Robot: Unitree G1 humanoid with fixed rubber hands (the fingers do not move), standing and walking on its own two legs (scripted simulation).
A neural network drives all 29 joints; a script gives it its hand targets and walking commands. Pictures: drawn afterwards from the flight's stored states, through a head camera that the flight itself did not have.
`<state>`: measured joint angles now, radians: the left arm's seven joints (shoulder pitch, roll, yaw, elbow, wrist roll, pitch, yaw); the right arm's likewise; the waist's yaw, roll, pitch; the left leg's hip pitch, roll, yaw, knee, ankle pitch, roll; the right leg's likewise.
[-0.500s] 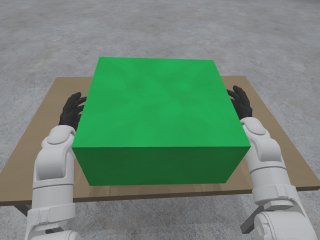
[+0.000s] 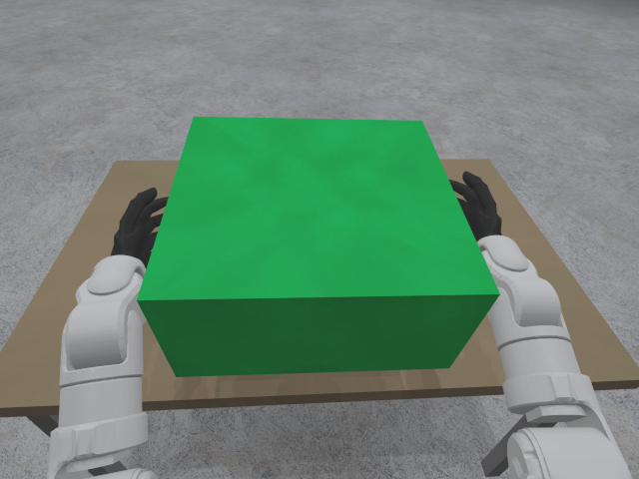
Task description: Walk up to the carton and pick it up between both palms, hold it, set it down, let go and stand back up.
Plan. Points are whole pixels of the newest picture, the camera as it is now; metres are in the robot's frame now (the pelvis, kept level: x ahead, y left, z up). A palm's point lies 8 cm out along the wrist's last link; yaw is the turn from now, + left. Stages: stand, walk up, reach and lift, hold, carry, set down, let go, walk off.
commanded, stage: hold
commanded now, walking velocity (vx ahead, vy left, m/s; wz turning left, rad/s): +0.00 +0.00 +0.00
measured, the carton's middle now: (313, 234) +0.37 +0.01 +0.15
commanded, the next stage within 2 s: none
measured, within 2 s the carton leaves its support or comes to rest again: neither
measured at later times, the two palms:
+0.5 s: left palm (135, 257) +0.33 +0.21 +0.16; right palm (481, 235) +0.35 -0.20 +0.17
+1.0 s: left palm (134, 256) +0.33 +0.21 +0.16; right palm (481, 235) +0.35 -0.20 +0.17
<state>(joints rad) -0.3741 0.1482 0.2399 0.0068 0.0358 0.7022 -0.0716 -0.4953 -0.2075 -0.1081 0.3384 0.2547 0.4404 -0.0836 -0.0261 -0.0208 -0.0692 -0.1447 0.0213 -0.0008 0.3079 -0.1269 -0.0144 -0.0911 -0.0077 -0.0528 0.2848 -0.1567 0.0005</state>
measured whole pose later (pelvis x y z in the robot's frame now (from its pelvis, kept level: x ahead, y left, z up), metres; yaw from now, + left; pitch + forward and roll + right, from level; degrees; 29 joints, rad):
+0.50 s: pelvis +0.00 +0.00 +0.00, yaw +0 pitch -1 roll +0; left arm -0.38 0.14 0.24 -0.02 0.04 0.71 -0.06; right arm -0.50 -0.22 -0.12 0.32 0.26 0.45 -0.08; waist -0.02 -0.02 -0.07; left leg -0.16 0.02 0.01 0.30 -0.12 -0.01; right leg -0.11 -0.01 -0.05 0.28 -0.15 0.00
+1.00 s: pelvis -0.01 +0.00 +0.00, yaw +0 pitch -1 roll +0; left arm -0.40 0.14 0.25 0.02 0.04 0.71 -0.07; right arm -0.52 -0.21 -0.13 0.35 0.25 0.45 -0.07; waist -0.02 -0.02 -0.07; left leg -0.17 0.02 0.00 0.30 -0.11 -0.01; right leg -0.12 -0.01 -0.05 0.29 -0.15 0.00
